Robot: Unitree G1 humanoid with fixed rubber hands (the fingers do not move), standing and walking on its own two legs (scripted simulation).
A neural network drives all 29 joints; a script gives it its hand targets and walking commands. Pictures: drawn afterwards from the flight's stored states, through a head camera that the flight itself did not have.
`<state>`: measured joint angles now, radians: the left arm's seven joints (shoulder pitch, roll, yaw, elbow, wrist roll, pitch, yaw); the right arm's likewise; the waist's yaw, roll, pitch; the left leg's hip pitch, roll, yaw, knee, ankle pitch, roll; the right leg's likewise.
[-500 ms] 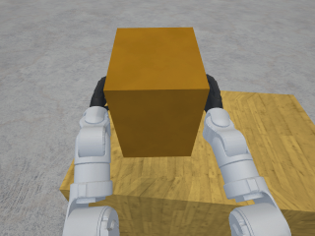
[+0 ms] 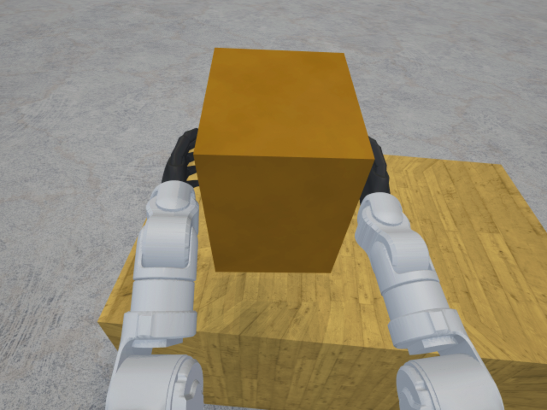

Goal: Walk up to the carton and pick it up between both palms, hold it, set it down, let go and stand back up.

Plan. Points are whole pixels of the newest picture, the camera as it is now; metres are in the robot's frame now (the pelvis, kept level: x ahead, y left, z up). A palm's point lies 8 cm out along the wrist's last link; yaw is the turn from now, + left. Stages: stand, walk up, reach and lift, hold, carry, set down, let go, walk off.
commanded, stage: hold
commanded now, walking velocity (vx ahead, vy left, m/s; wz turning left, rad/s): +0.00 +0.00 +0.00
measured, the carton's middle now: (276, 167) +0.40 +0.00 +0.17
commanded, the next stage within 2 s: none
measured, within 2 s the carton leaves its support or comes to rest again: neither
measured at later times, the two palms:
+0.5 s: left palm (173, 186) +0.36 +0.14 +0.17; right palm (368, 182) +0.36 -0.13 +0.18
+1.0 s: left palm (175, 180) +0.36 +0.14 +0.18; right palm (372, 186) +0.36 -0.13 +0.17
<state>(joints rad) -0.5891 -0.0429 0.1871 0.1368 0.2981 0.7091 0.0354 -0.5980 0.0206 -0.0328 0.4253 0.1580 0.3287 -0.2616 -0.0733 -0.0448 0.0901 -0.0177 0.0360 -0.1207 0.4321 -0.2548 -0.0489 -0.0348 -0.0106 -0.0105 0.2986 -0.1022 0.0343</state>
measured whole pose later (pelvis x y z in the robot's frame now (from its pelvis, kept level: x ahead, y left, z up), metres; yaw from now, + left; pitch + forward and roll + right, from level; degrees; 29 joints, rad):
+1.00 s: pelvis +0.01 +0.00 +0.00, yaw +0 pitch -10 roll -2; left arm -0.54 -0.08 0.20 0.06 0.31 0.73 0.03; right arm -0.56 0.00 0.02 0.37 0.18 0.36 -0.28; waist -0.08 -0.02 0.08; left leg 0.03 0.04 -0.11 0.42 -0.27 -0.04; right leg 0.01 -0.01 0.00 0.29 -0.12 0.04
